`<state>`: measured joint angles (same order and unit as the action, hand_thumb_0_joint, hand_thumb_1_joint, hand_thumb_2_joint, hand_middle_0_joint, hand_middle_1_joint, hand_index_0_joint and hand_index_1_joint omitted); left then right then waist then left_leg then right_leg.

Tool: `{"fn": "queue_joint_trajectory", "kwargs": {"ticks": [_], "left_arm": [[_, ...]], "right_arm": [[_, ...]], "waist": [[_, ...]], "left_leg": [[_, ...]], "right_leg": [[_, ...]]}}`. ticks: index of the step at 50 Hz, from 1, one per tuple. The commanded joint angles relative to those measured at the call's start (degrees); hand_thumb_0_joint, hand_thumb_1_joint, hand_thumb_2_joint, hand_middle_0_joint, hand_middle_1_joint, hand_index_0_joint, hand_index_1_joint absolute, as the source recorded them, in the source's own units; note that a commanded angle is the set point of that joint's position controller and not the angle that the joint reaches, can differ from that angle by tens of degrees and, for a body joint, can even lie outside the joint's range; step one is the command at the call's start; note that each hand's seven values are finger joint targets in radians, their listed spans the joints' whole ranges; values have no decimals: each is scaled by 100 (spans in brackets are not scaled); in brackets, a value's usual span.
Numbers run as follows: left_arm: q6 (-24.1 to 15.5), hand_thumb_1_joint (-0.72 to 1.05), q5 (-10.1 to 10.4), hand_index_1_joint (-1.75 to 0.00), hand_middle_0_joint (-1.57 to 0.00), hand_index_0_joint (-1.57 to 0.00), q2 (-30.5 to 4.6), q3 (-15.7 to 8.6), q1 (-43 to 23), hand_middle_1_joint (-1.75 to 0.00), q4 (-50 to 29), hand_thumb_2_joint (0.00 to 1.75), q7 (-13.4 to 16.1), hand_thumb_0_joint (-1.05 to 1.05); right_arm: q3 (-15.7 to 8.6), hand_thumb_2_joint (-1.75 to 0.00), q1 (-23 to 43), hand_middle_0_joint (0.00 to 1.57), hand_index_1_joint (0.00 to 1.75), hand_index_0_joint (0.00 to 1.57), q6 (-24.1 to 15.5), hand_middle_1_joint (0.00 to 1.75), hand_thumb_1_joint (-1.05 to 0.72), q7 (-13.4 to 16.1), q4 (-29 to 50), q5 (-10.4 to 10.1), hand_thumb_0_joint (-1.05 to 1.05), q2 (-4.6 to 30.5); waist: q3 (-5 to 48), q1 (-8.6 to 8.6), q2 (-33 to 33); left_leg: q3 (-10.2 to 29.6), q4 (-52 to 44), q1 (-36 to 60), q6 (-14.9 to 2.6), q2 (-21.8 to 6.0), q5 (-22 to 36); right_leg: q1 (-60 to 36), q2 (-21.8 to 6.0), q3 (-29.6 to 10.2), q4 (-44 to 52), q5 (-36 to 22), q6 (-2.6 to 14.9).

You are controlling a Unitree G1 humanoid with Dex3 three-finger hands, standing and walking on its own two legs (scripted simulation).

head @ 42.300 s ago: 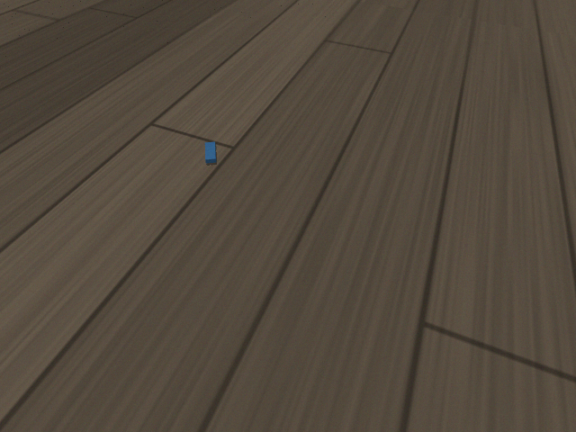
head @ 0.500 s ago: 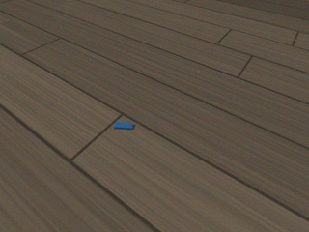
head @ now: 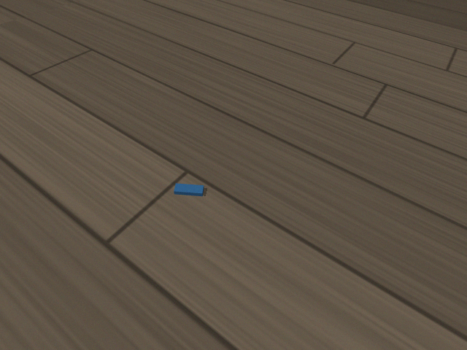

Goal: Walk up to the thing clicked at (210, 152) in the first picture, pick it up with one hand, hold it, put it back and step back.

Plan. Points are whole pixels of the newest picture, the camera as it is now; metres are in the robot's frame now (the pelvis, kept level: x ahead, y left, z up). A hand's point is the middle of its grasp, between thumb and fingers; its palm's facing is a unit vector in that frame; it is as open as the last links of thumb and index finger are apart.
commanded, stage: step back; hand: left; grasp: from above
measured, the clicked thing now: (189, 189) +1.02 +0.21 -0.75
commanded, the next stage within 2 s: stand in 0.20 s
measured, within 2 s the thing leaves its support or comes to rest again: neither
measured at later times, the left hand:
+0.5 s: hand out of the picture +0.10 +0.25 -0.14, palm faces -0.03 -0.94 -0.33, open 7.4 cm
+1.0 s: hand out of the picture +0.04 +0.25 -0.14, palm faces -0.03 -0.94 -0.34, open 7.4 cm
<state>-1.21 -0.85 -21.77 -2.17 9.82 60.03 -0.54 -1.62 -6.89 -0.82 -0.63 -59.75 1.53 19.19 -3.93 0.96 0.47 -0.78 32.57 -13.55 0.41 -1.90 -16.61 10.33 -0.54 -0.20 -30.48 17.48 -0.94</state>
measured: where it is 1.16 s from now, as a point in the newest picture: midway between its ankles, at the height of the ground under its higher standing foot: outside the picture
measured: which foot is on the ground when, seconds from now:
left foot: down 0.00-1.00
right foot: down 0.00-1.00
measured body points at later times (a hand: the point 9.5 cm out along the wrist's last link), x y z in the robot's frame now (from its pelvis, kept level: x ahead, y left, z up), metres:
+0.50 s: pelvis +0.00 +0.00 +0.01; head +0.01 +0.00 +0.46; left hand +0.10 +0.29 -0.11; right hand +0.10 -0.30 -0.11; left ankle +0.01 +0.12 -0.73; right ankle -0.01 -0.13 -0.73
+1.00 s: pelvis -0.02 -0.01 +0.02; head -0.01 -0.01 +0.46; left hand +0.04 +0.29 -0.12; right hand +0.05 -0.31 -0.12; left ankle +0.01 +0.12 -0.73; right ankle -0.01 -0.13 -0.73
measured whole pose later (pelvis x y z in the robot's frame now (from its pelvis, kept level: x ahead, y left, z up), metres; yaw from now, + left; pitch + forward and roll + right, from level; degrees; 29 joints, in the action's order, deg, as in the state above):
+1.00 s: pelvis -0.02 -0.01 +0.02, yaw +0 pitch -3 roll +0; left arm -0.5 -0.9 -20.3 -0.1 7.3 66.1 -1.0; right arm 0.0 -6.5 -0.7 -0.8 -66.1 0.9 20.0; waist -3.2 -0.2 -0.8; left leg -0.5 19.2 -8.4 1.4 -2.1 -8.1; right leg 5.9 -0.2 0.3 -18.9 10.3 -0.4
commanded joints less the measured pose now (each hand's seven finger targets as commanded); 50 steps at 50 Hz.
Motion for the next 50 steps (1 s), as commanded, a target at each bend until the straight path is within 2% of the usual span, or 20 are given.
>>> {"fn": "queue_joint_trajectory", "kwargs": {"ticks": [1, 4, 7, 9, 10, 11, 20, 21, 25, 26, 27, 32, 35, 40, 45, 47, 50], "left_arm": [[-200, 90, 63, -30, -20, -20, -1215, -238, -296, -30, -292, 90, 146, 0], [-159, 90, 65, -30, -20, -20, -1140, -207, -357, -30, -261, 90, 168, 0], [-133, 90, 42, -30, -20, -20, -1115, -200, -499, -30, -244, 90, 166, 0], [-115, 90, 35, -30, -20, -20, -1089, -178, -545, -30, -206, 90, 165, 0], [-92, 90, 68, -30, -20, -20, -975, -99, -578, -30, -102, 90, 149, 0], [-77, 90, 83, -30, -20, -20, -977, -97, -603, -30, -95, 90, 148, 0], [-97, 90, 45, -30, -20, -20, -1058, -71, -828, -30, 96, 90, 117, 0], [-99, 90, 52, -30, -20, -20, -1038, -46, -844, -30, 119, 90, 106, 0], [-107, 90, 46, -30, -20, -20, -1069, -56, -899, -30, 181, 90, 94, 0], [-103, 90, 40, -30, -20, -20, -1021, -45, -821, -30, 195, 90, 88, 0], [-101, 90, 34, -30, -20, -20, -1088, -60, -879, -30, 207, 90, 92, 0], [-95, 90, 32, -30, -20, -20, -1055, -45, -796, -30, 254, 90, 74, 0], [-75, 90, 24, -30, -20, -20, -1067, -46, -763, -30, 283, 90, 65, 0], [-79, 90, 18, -30, -20, -20, -1044, -38, -664, -30, 279, 90, 48, 0], [-77, 90, 30, -30, -20, -20, -1094, -12, -682, -30, 249, 90, 61, 0], [-77, 90, 43, -30, -20, -20, -1086, -4, -577, -30, 253, 90, 55, 0], [-92, 90, 46, -30, -20, -20, -1108, -12, -594, -30, 232, 90, 57, 0]], "right_arm": [[-305, -90, 352, 20, 30, 20, -133, 30, -90, 117, 329, -73, 0, 1291], [-327, -90, 391, 20, 30, 20, -118, 30, -90, 128, 246, -93, 0, 1295], [-304, -90, 451, 20, 30, 20, -96, 30, -90, 133, 204, -96, 0, 1235], [-304, -90, 617, 20, 30, 20, -86, 30, -90, 133, 189, -88, 0, 1233], [-222, -90, 557, 20, 30, 20, -119, 30, -90, 131, 145, -108, 0, 1271], [-229, -90, 586, 20, 30, 20, -128, 30, -90, 122, 120, -123, 0, 1295], [-163, -90, 743, 20, 30, 20, -133, 30, -90, 88, -28, -121, 0, 1236], [-132, -90, 766, 20, 30, 20, -131, 30, -90, 69, -47, -127, 0, 1197], [-122, -90, 691, 20, 30, 20, -131, 30, -90, 70, -129, -121, 0, 1213], [-119, -90, 754, 20, 30, 20, -129, 30, -90, 68, -130, -117, 0, 1230], [-112, -90, 708, 20, 30, 20, -124, 30, -90, 67, -141, -110, 0, 1186], [-104, -90, 647, 20, 30, 20, -125, 30, -90, 57, -197, -107, 0, 1248], [-102, -90, 511, 20, 30, 20, -113, 30, -90, 58, -243, -93, 0, 1279], [-96, -90, 482, 20, 30, 20, -133, 30, -90, 64, -241, -84, 0, 1306], [-78, -90, 360, 20, 30, 20, -101, 30, -90, 54, -277, -87, 0, 1276], [-71, -90, 338, 20, 30, 20, -103, 30, -90, 53, -282, -88, 0, 1283], [-47, -90, 288, 20, 30, 20, -109, 30, -90, 50, -296, -82, 0, 1280]], "waist": [[745, -56, -270], [872, -45, -235], [833, -60, -166], [706, -31, -179], [673, -50, -47], [633, -48, -59], [680, -86, -32], [596, -80, -85], [638, -115, -106], [578, -68, -160], [531, -105, -87], [452, -84, -121], [326, -124, -156], [478, -86, -102], [292, -153, -5], [285, -123, -21], [430, -134, -72]], "left_leg": [[392, -485, 387, -241, -465, 2167], [396, -545, 678, -323, -560, 2545], [379, -663, 588, -334, -584, 2387], [406, -802, 497, -332, -595, 2055], [637, -1007, 634, -332, -670, 2653], [616, -1072, 721, -290, -656, 2663], [489, -1464, 957, -150, -578, 1903], [505, -1526, 940, -129, -567, 1718], [500, -1619, 833, -116, -581, 1589], [482, -1650, 843, -105, -555, 1372], [509, -1699, 790, -101, -567, 1286], [558, -1768, 785, -92, -568, 940], [608, -1850, 604, -93, -563, 488], [610, -1781, 709, -122, -598, 729], [597, -1745, 667, -98, -556, 606], [596, -1743, 639, -91, -545, 527], [595, -1722, 608, -113, -582, 771]], "right_leg": [[-361, -608, -551, 345, -2353, 373], [-314, -551, -407, 279, -2386, 361], [-377, -524, -401, 283, -2191, 332], [-346, -521, -408, 365, -2022, 309], [-418, -556, -419, 520, -2318, 218], [-409, -547, -425, 647, -2229, 176], [-603, -658, -478, 1282, -1853, 149], [-521, -656, -476, 1356, -1660, 142], [-691, -693, -513, 1411, -1630, 164], [-573, -676, -500, 1481, -1472, 149], [-581, -679, -505, 1477, -1345, 164], [-376, -660, -514, 1604, -950, 166], [-312, -636, -514, 1636, -664, 169], [-293, -663, -544, 1571, -854, 198], [-22, -662, -600, 1697, -491, 199], [-24, -651, -597, 1690, -453, 193], [-244, -679, -591, 1606, -825, 191]]}}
